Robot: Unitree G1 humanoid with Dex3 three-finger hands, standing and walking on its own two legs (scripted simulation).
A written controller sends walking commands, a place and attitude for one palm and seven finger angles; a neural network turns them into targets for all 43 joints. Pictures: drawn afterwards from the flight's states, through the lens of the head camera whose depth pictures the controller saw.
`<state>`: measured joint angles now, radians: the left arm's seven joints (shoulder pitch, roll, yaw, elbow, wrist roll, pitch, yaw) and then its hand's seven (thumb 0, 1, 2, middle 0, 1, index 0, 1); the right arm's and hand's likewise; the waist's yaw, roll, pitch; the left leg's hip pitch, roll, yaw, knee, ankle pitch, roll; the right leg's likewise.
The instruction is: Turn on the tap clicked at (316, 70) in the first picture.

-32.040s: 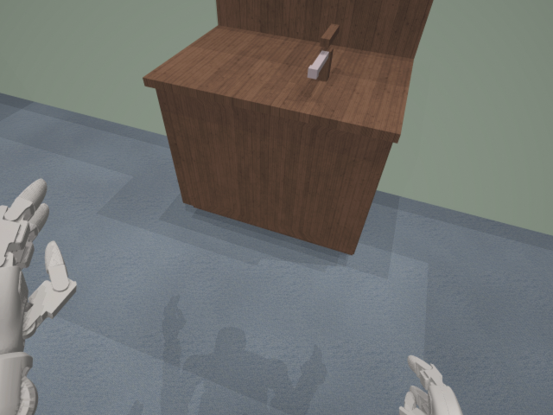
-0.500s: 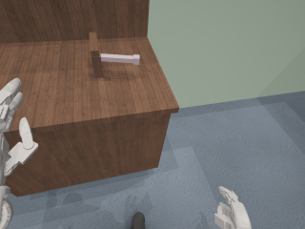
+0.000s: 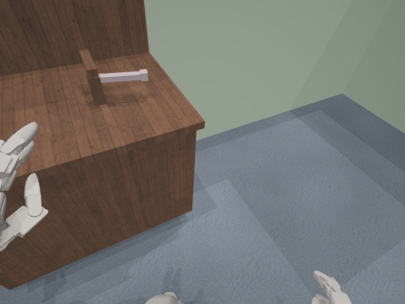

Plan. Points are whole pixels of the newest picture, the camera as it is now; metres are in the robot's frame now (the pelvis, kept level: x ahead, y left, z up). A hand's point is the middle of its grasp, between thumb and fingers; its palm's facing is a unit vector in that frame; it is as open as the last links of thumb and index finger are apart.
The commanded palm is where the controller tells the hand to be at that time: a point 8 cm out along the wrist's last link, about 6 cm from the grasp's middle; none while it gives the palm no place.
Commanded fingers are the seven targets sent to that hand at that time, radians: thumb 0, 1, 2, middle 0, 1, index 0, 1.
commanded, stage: stop stepping back and stand still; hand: left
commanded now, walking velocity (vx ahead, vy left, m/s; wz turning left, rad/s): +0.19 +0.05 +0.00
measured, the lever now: (144, 75) +0.78 +0.24 +0.05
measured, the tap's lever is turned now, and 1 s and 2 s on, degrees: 76 76 76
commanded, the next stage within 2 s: stand and check the lever's angle in 0.36 s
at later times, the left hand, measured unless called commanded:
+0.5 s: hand (15, 211) +0.20 +0.28 +0.17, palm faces +0.47 -0.75 -0.46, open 7.4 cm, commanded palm +0.13 +0.30 +0.18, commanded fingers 0.00 0.90 0.90 -0.20 -0.30 -0.20 -0.30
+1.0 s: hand (52, 189) +0.25 +0.26 +0.14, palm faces +0.41 -0.82 -0.40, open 7.4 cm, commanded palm +0.19 +0.30 +0.18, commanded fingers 0.00 0.90 0.90 -0.20 -0.30 -0.20 -0.30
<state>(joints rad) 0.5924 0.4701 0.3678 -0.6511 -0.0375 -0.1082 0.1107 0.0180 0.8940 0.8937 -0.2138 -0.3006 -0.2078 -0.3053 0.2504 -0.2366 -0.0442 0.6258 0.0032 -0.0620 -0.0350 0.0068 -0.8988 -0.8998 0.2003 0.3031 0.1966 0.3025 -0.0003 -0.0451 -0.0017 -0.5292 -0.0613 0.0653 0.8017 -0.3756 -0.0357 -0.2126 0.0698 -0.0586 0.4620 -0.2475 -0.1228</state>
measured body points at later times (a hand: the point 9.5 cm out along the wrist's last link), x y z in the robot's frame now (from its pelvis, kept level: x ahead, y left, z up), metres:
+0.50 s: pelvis +0.00 +0.01 -0.01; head +0.00 -0.01 +0.44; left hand +0.16 +0.31 +0.19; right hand +0.16 -0.19 -0.12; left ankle -0.05 +0.15 -0.70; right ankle +0.04 -0.06 -0.73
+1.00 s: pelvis +0.05 +0.01 +0.00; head +0.07 +0.00 +0.45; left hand +0.22 +0.30 +0.17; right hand +0.26 -0.20 -0.08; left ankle +0.02 +0.14 -0.73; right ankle +0.04 -0.06 -0.73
